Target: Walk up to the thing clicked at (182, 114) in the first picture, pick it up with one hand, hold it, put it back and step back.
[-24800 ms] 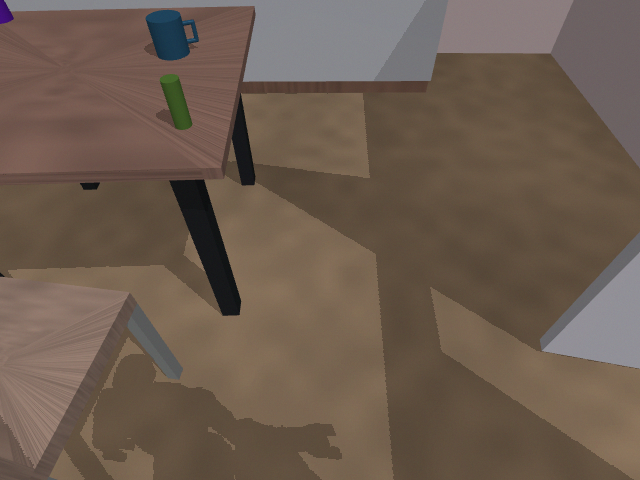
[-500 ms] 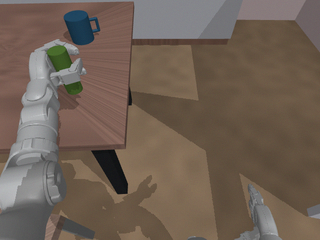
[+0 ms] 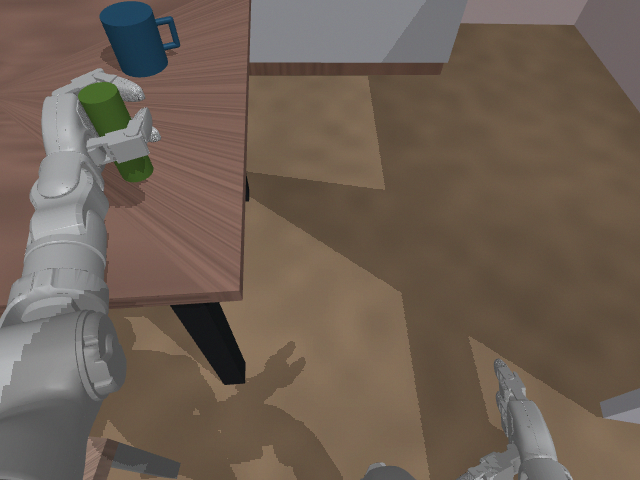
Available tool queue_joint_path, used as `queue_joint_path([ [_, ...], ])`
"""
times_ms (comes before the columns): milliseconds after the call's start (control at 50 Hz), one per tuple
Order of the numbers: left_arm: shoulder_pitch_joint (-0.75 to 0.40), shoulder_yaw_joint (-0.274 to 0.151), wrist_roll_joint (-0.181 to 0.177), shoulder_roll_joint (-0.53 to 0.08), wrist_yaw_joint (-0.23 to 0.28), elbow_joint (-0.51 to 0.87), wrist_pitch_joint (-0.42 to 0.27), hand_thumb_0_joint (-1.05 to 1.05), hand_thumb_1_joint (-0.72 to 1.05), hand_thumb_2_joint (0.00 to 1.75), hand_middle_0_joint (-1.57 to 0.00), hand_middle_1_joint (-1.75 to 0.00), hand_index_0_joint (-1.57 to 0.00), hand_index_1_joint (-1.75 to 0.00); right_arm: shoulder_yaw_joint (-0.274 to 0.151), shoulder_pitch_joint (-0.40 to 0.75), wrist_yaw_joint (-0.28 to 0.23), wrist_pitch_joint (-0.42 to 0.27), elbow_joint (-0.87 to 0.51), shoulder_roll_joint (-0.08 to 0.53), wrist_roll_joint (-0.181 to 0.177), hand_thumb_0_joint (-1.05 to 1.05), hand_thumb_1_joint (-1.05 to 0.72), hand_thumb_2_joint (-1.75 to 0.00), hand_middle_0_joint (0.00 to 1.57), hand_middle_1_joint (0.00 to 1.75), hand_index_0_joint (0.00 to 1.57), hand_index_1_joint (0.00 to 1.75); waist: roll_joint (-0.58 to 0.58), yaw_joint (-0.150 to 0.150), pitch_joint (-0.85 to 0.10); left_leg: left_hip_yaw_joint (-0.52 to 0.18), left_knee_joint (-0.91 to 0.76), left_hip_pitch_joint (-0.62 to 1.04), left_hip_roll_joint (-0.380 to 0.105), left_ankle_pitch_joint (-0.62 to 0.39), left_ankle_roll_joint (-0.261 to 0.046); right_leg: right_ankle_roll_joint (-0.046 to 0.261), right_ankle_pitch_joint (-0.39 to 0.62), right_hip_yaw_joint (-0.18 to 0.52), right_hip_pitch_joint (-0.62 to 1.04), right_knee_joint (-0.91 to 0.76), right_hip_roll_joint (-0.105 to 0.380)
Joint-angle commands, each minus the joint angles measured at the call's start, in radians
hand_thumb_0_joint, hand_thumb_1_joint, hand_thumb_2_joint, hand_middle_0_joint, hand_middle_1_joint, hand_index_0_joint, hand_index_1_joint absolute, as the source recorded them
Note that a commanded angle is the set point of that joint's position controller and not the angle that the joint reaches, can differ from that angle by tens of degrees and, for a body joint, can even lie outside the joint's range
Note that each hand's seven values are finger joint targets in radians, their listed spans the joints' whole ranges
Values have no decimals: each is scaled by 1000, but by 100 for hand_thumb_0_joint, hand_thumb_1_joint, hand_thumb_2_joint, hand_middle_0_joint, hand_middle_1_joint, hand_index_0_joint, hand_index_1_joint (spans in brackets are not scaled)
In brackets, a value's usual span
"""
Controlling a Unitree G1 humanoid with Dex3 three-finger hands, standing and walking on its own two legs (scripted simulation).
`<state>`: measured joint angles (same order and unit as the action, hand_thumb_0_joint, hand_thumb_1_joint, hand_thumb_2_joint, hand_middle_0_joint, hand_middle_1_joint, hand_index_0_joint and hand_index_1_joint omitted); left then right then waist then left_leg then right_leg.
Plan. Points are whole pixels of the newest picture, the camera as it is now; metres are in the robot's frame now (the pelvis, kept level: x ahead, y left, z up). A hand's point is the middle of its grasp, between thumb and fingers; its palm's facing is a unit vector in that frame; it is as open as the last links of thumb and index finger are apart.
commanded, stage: lower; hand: left
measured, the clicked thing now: (119, 136) +0.51 +0.19 +0.15
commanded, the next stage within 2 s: loosen in 1.30 s
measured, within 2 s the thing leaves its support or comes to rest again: rests again in 1.06 s
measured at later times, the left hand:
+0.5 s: hand (148, 152) +0.52 +0.17 +0.10, palm faces +0.11 -0.99 +0.02, open 5.1 cm
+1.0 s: hand (157, 165) +0.53 +0.17 +0.07, palm faces +0.10 -1.00 +0.01, open 5.1 cm
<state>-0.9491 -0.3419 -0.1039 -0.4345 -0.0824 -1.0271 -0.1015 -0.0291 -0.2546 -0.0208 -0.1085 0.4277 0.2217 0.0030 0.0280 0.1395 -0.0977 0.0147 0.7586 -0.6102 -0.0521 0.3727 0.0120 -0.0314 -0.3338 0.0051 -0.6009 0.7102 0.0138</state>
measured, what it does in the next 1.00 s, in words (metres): stands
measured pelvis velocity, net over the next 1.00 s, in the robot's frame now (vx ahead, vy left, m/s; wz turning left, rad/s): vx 0.00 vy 0.00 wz -0.01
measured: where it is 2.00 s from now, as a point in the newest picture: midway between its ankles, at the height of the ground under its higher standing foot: outside the picture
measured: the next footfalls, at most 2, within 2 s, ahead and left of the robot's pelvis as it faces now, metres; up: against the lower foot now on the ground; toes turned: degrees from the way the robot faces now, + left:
none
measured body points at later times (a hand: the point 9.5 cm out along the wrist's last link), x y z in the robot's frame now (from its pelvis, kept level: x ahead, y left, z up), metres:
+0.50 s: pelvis -0.01 +0.00 -0.02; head +0.10 +0.01 +0.42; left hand +0.51 +0.22 +0.11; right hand +0.13 -0.27 -0.07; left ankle -0.01 +0.12 -0.71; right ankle +0.00 -0.14 -0.71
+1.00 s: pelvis +0.00 +0.00 -0.03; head +0.12 +0.01 +0.40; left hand +0.52 +0.22 +0.07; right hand +0.15 -0.26 -0.07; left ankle -0.01 +0.12 -0.71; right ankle +0.00 -0.14 -0.71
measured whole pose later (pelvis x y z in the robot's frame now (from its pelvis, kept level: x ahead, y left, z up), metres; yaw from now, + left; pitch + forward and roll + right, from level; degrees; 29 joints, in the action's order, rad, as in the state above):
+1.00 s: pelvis +0.00 +0.00 -0.03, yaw -1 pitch +21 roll -2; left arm -0.97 -0.41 -0.06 -0.50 -0.10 -1.12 -0.25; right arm -0.01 -0.30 0.02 -0.01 0.16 0.23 0.04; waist 0.03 0.21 -0.12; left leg 0.00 0.99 -0.90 -0.07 0.46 0.01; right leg -0.03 -0.41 0.00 -0.88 0.92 0.00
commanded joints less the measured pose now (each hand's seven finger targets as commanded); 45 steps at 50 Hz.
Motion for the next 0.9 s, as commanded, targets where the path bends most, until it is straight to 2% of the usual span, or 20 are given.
queue_joint_path([
  [0, -567, -12, -6, -229, 10, 244, -79, 0, 62, 134, -138, -142, -139, -142, -64, 13, -10, -38, -163, 128, -6, 0, 55, -5, 5, 5, 5, 5, 62, 20, -444, -5, -31, 265, 20, -405, -29, 36, 379, -27, 137, -42, -28],
  [40, -519, -32, -1, -260, 16, 170, -72, 0, 60, 129, -140, -140, -139, -141, -90, 22, -13, -36, -186, 163, -5, 0, 55, -5, 5, 5, 5, 5, 35, 18, -430, -5, -36, 242, 21, -360, -28, 36, 341, -28, 139, -42, -30],
  [100, -520, -14, 0, -206, 5, 123, -83, 0, 62, 129, -140, -140, -140, -141, -49, 9, 0, -31, -177, 118, 1, 0, 55, -5, 5, 5, 5, 5, 57, 30, -390, -16, -22, 238, 11, -361, -24, 43, 306, -35, 48, -31, -38],
  [140, -532, -42, 4, -270, 6, 170, -102, 0, 64, 128, -140, -139, -140, -140, -66, 6, 1, -30, -216, 142, 5, 0, 55, -5, 5, 5, 5, 5, 52, 28, -460, -13, 2, 225, 14, -386, -29, 38, 352, -30, 95, -13, -33],
  [240, -552, -48, 13, -265, 5, 136, -133, 0, 60, 127, -139, -139, -139, -140, -74, 7, 5, -20, -251, 147, 16, 0, 54, -5, 5, 5, 5, 5, 74, 46, -492, -22, 36, 211, 7, -388, -26, 41, 336, -31, 41, 24, -39],
  [300, -591, -68, 14, -310, 10, 174, -156, 0, 60, 128, -141, -140, -140, -141, -75, 19, 5, -17, -299, 151, 18, 0, 53, -5, 5, 5, 5, 5, 82, 46, -558, -23, 55, 188, 10, -372, -27, 41, 341, -26, 70, 44, -35],
  [320, -556, -77, 19, -317, 10, 126, -156, 0, 61, 129, -141, -141, -141, -142, -83, 9, 3, -14, -303, 161, 20, 0, 54, -5, 5, 5, 5, 5, 59, 50, -528, -24, 56, 160, 8, -351, -28, 40, 329, -27, 59, 46, -37],
  [340, -556, -57, 19, -286, 6, 123, -161, 0, 61, 128, -141, -141, -141, -141, -57, -10, 6, -10, -287, 132, 22, 0, 54, -5, 5, 5, 5, 5, 85, 58, -519, -19, 63, 134, 12, -344, -29, 40, 337, -22, 60, 52, -33],
  [360, -584, -73, 19, -319, 8, 169, -172, 0, 61, 129, -140, -140, -140, -141, -54, 2, 7, -9, -305, 136, 22, 0, 54, -5, 5, 5, 5, 5, 101, 41, -551, -21, 64, 144, 12, -345, -28, 43, 328, -22, 63, 58, -33],
  [380, -576, -80, 28, -333, 13, 151, -175, 0, 61, 129, -141, -141, -141, -142, -67, -7, 5, -4, -280, 141, 25, 0, 53, -5, 5, 5, 5, 5, 112, 50, -538, -28, 72, 155, 6, -365, -25, 45, 322, -28, 22, 65, -37],
  [440, -533, -66, 28, -298, 3, 79, -176, 0, 64, 130, -141, -141, -141, -142, -70, -25, 5, 3, -295, 146, 28, 0, 54, -5, 5, 5, 5, 5, 97, 66, -520, -29, 84, 129, 5, -348, -26, 46, 314, -30, 0, 72, -38],
  [460, -556, -79, 32, -335, 5, 131, -184, 0, 64, 129, -141, -140, -141, -141, -75, -10, 5, 2, -308, 156, 29, 0, 54, -5, 5, 5, 5, 5, 116, 60, -529, -28, 89, 134, 5, -338, -26, 46, 301, -28, -12, 72, -38],
  [500, -591, -82, 33, -343, 7, 146, -194, 0, 66, 129, -141, -141, -142, -141, -57, -10, 7, 8, -311, 137, 31, 0, 54, -5, 5, 5, 5, 5, 135, 57, -545, -29, 94, 118, 7, -323, -24, 48, 284, -29, -13, 82, -39],
  [520, -588, -89, 33, -350, 8, 140, -197, 0, 69, 130, -143, -142, -143, -142, -74, -1, 4, 10, -337, 151, 32, 0, 55, -5, 5, 5, 5, 5, 125, 60, -566, -26, 99, 121, 9, -304, -27, 46, 275, -26, -11, 81, -38],
  [560, -555, -58, 31, -295, 3, 89, -193, 0, 67, 132, -142, -143, -142, -143, -77, -25, 3, 11, -341, 154, 34, 0, 54, -5, 5, 5, 5, 5, 110, 82, -547, -23, 105, 102, 9, -279, -29, 43, 270, -25, -17, 83, -40],
  [580, -574, -79, 35, -336, 4, 137, -200, 0, 68, 131, -143, -142, -143, -142, -74, -26, 1, 11, -345, 151, 33, 0, 54, -5, 5, 5, 5, 5, 101, 74, -551, -20, 107, 93, 12, -266, -33, 40, 268, -22, -15, 82, -38],
  [620, -548, -64, 30, -306, -3, 83, -201, 0, 67, 131, -143, -143, -143, -143, -52, -11, 3, 14, -359, 131, 30, 0, 54, -5, 5, 5, 5, 5, 92, 73, -548, -18, 117, 53, 16, -270, -35, 38, 290, -19, 10, 91, -35],
  [660, -555, -84, 28, -349, -7, 120, -209, 0, 67, 132, -144, -143, -144, -144, -61, -17, 2, 19, -363, 145, 29, 0, 54, -5, 5, 5, 5, 5, 119, 61, -584, -21, 126, 66, 16, -312, -33, 40, 321, -19, 19, 110, -34],
  [680, -561, -76, 30, -334, -7, 126, -212, 0, 66, 130, -143, -142, -143, -142, -46, -27, 3, 23, -371, 132, 30, 0, 54, -5, 5, 5, 5, 5, 120, 65, -586, -20, 133, 75, 15, -332, -34, 40, 335, -19, 14, 113, -36],
  [880, -499, -74, 28, -310, -11, 124, -222, 0, 67, 131, -142, -141, -141, -142, -75, -79, 19, 49, -407, 163, 33, 0, 54, -5, 5, 5, 5, 5, 153, 82, -569, -42, 158, 112, -1, -426, -17, 51, 347, -39, -72, 148, -45],
])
